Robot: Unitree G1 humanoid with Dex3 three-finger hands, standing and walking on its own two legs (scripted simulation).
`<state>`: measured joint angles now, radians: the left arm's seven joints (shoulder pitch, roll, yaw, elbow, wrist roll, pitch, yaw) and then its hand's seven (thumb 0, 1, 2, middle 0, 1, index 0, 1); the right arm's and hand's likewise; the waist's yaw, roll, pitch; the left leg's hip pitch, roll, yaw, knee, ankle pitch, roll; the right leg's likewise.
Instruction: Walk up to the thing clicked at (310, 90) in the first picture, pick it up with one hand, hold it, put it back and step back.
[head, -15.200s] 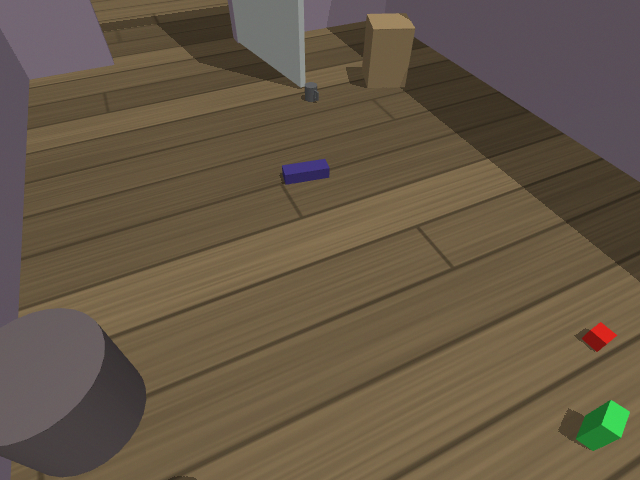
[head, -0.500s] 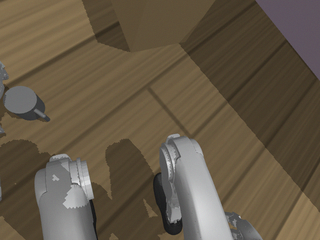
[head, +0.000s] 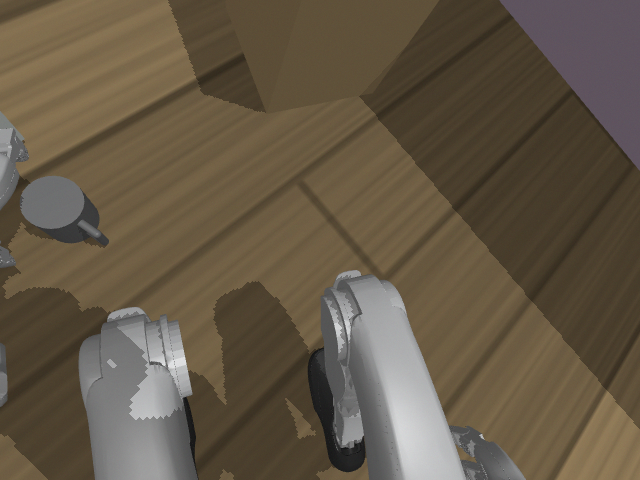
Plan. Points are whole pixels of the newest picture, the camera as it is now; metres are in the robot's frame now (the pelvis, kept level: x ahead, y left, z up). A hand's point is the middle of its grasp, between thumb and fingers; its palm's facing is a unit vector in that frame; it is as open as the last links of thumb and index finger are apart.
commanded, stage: approach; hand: left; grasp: from above
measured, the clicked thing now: (72, 218) +0.48 +0.28 -0.28
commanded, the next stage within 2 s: close in in 0.46 s
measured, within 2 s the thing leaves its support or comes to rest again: neither
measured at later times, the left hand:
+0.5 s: hand (65, 180) +0.50 +0.26 -0.17, palm faces -0.40 -0.06 -0.91, open 13.8 cm
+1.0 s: hand (46, 216) +0.46 +0.29 -0.21, palm faces -0.48 -0.09 -0.87, open 13.8 cm
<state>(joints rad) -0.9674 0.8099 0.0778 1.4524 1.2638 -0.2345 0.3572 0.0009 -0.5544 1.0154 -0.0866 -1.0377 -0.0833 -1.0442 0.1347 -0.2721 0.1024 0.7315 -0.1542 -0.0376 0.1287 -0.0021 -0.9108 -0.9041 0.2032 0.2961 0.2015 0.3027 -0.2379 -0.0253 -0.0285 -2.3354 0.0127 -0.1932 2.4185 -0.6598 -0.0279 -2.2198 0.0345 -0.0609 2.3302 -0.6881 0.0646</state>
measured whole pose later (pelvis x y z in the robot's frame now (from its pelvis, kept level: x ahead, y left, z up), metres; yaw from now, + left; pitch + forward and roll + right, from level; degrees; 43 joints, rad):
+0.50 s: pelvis +0.00 +0.00 +0.00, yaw +0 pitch +33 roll -9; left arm -1.11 0.75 0.06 1.59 1.30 -0.14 0.46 0.00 -0.50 0.98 -0.10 -1.09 -0.11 -1.08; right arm 0.16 -0.28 0.14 0.71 -0.17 -0.07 0.12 0.00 -0.91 -0.90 0.20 0.30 0.20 0.30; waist -0.33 -0.02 -0.01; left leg -2.36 0.02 -0.20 2.42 -0.65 -0.04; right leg -2.26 0.04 -0.06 2.33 -0.67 0.06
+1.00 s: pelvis +0.00 +0.00 -0.01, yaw -1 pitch +31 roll -10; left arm -1.00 0.81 0.05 1.50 1.27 -0.27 0.41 0.00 -0.50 1.00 -0.10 -1.06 -0.11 -1.05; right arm 0.13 -0.29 0.14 0.71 -0.18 -0.07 0.14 0.00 -0.91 -0.90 0.20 0.30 0.20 0.30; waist -0.27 -0.06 0.03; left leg -2.35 0.01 -0.23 2.47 -0.68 -0.05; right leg -2.24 0.04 -0.08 2.37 -0.70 0.06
